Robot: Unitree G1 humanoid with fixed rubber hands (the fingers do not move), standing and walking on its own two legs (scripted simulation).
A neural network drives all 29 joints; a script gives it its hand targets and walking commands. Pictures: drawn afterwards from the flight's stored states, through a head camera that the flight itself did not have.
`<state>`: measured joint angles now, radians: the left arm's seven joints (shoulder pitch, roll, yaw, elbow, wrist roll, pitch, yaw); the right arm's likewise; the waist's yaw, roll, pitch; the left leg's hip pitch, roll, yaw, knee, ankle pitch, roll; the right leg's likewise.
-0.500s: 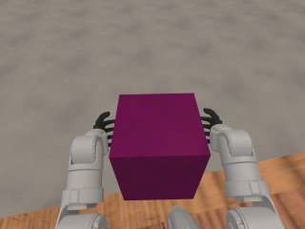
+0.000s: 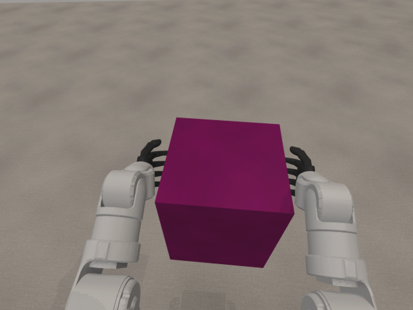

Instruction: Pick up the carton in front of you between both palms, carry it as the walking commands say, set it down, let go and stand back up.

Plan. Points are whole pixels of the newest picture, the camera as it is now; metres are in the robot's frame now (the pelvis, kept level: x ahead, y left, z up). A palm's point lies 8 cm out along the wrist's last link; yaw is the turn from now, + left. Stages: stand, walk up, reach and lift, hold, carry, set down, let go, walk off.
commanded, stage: carry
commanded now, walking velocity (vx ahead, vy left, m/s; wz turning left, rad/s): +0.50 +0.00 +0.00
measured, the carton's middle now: (221, 195) +0.36 +0.01 +0.03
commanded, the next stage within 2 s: none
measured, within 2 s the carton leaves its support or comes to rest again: neither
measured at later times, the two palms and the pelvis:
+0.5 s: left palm (188, 120) +0.76 +0.14 -0.07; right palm (272, 121) +0.77 -0.15 -0.07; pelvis +0.41 -0.01 -0.17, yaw +0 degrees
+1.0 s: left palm (190, 70) +1.10 +0.18 -0.05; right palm (256, 74) +1.07 -0.12 -0.05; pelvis +0.75 +0.05 -0.14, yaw -2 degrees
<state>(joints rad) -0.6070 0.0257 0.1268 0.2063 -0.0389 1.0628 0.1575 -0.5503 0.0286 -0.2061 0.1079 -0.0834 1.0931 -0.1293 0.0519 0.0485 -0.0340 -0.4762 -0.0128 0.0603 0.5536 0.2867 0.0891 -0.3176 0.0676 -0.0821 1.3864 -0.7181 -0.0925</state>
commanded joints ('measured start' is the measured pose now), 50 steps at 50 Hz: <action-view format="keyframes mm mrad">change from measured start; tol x32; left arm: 1 -608 -1104 -573 -117 -347 -7 -261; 50 -379 -1101 -644 -293 -248 40 -244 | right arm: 1 -616 934 646 -54 391 -22 201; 50 -524 1047 751 -271 457 23 263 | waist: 1 -144 163 -427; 23 62 -321 -642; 50 -70 52 -476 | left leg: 1 882 218 -276 196 529 101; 3 780 337 -705 55 -218 269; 19 349 29 -171 582 -242 46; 22 -404 -65 -99 1193 -1062 -78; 24 -603 18 -185 1182 -858 -53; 39 260 -44 133 -164 -147 -46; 42 980 446 -568 -81 195 194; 50 695 304 -248 -267 34 57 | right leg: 1 -578 14 96 471 -2 53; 11 -658 -97 122 -399 750 40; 19 39 -70 -11 -1098 1162 6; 22 914 -428 386 -638 1782 -192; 24 936 -468 646 -767 978 -311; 28 415 -365 530 -883 842 -234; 39 331 -199 43 -750 1312 17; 42 -260 -17 56 -190 208 117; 50 -307 -110 42 -500 351 116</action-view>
